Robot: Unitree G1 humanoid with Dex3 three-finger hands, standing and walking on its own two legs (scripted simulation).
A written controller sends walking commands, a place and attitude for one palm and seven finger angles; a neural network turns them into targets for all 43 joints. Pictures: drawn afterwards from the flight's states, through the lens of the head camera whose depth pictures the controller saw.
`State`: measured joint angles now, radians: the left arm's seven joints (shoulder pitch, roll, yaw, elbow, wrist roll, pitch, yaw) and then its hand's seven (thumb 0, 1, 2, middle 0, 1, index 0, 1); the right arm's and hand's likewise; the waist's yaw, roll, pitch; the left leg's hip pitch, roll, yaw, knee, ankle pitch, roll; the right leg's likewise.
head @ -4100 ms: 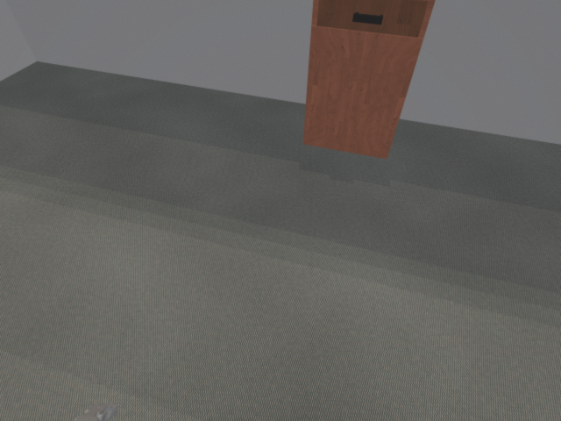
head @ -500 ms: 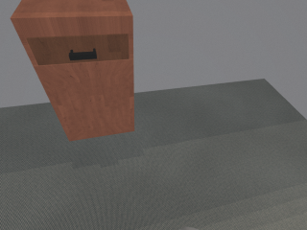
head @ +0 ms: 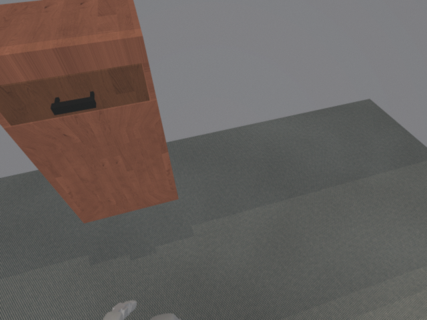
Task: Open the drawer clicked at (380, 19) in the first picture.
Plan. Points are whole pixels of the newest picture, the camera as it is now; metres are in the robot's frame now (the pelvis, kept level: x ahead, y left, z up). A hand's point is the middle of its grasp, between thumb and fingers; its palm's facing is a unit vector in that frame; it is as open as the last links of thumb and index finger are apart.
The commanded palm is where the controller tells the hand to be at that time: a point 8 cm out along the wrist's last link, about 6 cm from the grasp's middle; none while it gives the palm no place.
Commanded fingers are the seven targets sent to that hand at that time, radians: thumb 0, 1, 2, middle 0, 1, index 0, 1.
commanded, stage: turn to face it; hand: left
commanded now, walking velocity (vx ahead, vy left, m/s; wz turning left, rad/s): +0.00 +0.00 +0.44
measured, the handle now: (74, 101) +0.74 +0.46 -0.02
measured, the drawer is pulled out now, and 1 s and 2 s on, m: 0.00 0.00 0.00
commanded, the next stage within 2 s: take the last steps up to it in 0.42 s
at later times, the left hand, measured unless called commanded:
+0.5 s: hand out of the picture +0.00 +0.25 -0.16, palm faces +0.23 -0.94 -0.26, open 7.4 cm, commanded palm none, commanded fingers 0.00 0.90 0.90 -0.20 -0.30 -0.20 -0.30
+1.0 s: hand out of the picture -0.08 +0.13 -0.15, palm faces +0.40 -0.90 -0.14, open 7.4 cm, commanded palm none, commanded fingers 0.00 0.90 0.90 -0.20 -0.30 -0.20 -0.30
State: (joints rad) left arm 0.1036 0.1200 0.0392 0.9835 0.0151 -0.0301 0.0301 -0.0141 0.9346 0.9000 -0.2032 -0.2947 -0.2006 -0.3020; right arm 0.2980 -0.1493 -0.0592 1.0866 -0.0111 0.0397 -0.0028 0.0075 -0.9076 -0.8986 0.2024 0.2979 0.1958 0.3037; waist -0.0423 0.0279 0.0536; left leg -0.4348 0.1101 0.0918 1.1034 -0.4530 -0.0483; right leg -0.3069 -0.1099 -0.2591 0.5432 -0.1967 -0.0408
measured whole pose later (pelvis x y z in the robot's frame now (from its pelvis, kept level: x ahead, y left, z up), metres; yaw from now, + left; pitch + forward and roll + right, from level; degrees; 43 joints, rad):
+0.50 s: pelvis +0.01 +0.03 +0.01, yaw +10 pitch +0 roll -1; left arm 0.24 0.24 0.07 1.02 0.01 0.06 0.03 0.01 0.91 0.90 -0.20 -0.29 -0.19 -0.30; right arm 0.21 -0.17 -0.05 0.99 -0.02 0.01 -0.01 0.01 -0.91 -0.90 0.21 0.30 0.20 0.30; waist 0.00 -0.01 0.05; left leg -0.25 0.01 0.08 0.43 -0.18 0.05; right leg -0.40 -0.07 -0.04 0.94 -0.43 0.09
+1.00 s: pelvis +0.04 +0.02 +0.02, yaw +17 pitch +0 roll +1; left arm 0.46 0.08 0.02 1.12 0.03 -0.05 0.01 0.01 0.91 0.90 -0.20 -0.29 -0.20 -0.30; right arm 0.25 -0.20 -0.08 1.07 -0.02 0.04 0.03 0.01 -0.91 -0.90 0.20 0.30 0.19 0.30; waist 0.05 0.01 0.01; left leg -0.45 0.10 0.06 0.81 -0.26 -0.03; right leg -0.06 -0.07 -0.15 0.33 -0.26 0.01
